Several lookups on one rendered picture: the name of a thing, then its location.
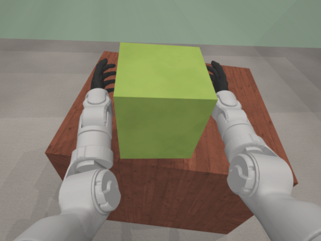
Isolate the robot right forearm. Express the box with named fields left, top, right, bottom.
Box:
left=212, top=90, right=293, bottom=176

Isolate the robot left upper arm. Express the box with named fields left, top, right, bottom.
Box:
left=13, top=168, right=121, bottom=241

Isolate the robot right hand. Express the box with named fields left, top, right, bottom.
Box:
left=206, top=61, right=229, bottom=93

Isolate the robot right upper arm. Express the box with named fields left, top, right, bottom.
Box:
left=227, top=152, right=321, bottom=241

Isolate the robot left hand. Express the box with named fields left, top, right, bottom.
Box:
left=90, top=58, right=116, bottom=93

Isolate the pedestal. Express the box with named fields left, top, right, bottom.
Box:
left=45, top=51, right=298, bottom=234

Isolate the robot left forearm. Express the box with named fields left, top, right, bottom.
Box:
left=59, top=88, right=113, bottom=206

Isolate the carton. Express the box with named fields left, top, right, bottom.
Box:
left=113, top=42, right=218, bottom=159

